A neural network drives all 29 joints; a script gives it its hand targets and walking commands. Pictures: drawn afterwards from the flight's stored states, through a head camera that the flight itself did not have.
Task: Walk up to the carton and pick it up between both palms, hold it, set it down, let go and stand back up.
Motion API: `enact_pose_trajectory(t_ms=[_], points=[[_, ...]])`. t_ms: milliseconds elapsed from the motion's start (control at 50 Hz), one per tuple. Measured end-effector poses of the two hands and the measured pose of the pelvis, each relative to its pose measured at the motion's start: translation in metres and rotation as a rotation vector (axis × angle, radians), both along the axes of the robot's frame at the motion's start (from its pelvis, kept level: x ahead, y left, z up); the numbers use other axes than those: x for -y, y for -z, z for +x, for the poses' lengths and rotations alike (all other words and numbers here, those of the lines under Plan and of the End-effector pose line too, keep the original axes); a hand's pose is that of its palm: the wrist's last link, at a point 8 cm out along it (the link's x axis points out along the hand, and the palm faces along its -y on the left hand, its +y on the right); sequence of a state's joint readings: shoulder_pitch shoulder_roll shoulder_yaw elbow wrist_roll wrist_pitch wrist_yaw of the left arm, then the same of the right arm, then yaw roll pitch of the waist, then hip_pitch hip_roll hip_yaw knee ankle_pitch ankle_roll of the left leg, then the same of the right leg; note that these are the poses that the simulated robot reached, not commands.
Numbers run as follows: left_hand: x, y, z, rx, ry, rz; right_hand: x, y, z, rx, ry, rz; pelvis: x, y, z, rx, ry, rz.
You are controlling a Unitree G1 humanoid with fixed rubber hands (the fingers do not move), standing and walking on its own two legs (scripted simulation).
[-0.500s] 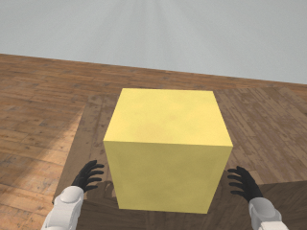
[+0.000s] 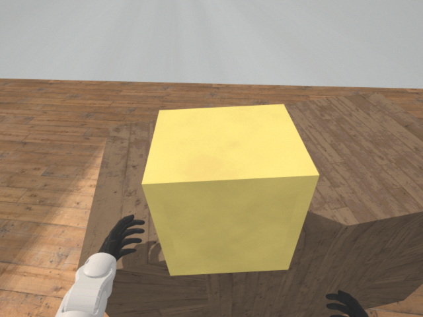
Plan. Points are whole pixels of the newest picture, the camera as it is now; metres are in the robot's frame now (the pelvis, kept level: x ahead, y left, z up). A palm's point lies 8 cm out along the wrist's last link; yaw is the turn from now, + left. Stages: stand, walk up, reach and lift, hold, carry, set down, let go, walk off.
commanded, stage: let go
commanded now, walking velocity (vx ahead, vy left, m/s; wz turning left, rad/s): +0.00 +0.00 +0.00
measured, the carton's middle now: (225, 192) +0.34 -0.01 +0.09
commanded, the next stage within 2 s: stand in 0.04 s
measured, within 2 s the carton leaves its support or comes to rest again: neither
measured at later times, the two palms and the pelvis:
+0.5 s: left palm (105, 267) +0.22 +0.22 +0.01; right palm out of the picture +0.12 -0.29 -0.10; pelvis +0.01 -0.02 -0.01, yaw +2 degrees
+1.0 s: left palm (108, 266) +0.22 +0.21 +0.01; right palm (359, 298) +0.21 -0.28 -0.08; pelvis +0.04 -0.04 +0.00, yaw +6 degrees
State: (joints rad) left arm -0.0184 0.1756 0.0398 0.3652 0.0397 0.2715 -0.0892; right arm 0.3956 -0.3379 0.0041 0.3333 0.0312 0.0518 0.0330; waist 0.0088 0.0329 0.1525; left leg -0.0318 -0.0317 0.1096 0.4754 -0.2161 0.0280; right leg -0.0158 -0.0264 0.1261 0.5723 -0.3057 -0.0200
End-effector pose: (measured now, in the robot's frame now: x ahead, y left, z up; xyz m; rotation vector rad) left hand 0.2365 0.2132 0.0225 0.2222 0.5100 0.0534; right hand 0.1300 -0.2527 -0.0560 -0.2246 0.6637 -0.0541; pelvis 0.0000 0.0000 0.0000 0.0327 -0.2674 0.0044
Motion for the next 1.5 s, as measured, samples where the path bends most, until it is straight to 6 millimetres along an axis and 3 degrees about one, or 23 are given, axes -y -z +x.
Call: enact_pose_trajectory(t_ms=[100,280,420,700,900,1500], points=[[-0.004,0.005,-0.002,0.077,0.019,-0.001,-0.003,-0.005,0.011,0.080,0.055,-0.022,-0.001,0.005,0.000,-0.074,-0.002,-0.009],[-0.009,0.013,-0.021,0.206,0.029,0.037,0.037,0.026,-0.015,-0.141,0.086,-0.092,0.011,0.010,-0.003,-0.200,-0.002,-0.015],[-0.008,0.012,-0.021,0.202,0.053,0.070,0.043,0.036,-0.020,-0.217,0.074,-0.076,0.019,0.010,0.003,-0.225,-0.020,-0.031],[-0.004,0.011,-0.021,0.187,-0.010,0.074,0.023,0.037,0.041,-0.173,-0.011,-0.010,0.031,0.008,0.025,-0.235,-0.055,-0.038],[-0.002,0.011,-0.021,0.184,-0.056,0.069,0.023,0.030,0.072,-0.149,-0.052,-0.017,0.040,0.005,0.035,-0.234,-0.085,-0.044],[0.002,0.012,-0.022,0.197,-0.132,0.066,0.030,0.031,0.086,-0.186,-0.113,-0.044,0.057,0.004,0.042,-0.220,-0.174,-0.062]])
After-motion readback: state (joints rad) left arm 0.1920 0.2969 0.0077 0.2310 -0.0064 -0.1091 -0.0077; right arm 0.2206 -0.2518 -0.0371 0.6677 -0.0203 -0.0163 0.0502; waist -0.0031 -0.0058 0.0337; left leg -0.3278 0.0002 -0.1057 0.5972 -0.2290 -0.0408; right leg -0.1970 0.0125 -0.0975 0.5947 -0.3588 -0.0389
